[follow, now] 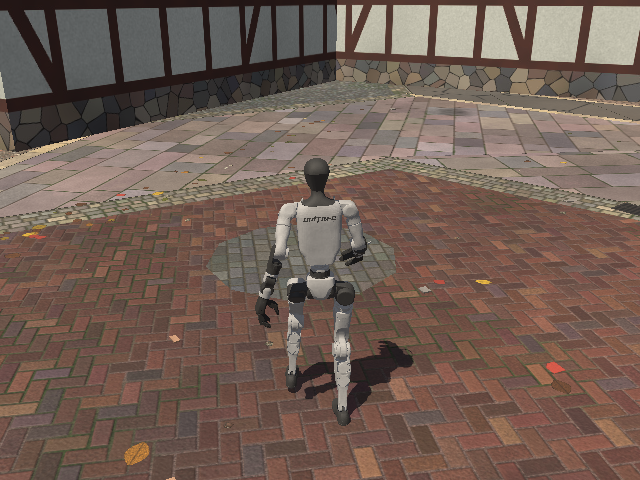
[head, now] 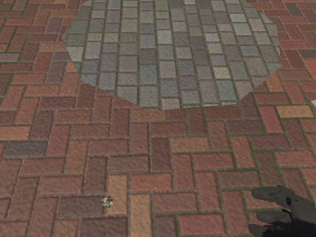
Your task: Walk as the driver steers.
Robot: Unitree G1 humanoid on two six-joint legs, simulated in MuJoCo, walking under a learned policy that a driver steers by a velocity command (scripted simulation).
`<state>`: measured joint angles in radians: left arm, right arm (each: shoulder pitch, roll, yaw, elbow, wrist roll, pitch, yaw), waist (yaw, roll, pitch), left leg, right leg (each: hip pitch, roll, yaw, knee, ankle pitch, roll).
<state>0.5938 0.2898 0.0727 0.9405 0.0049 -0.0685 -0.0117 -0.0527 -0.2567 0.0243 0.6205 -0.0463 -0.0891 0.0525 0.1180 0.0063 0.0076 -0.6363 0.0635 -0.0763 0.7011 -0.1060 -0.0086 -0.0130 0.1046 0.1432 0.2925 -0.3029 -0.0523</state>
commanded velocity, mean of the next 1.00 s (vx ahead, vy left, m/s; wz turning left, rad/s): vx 0.56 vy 0.00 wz -0.26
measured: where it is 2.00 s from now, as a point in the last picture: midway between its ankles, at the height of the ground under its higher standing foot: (196, 183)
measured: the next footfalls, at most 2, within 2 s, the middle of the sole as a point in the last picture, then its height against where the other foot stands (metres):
left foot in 0.10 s outside the picture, level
right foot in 0.50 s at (212, 209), level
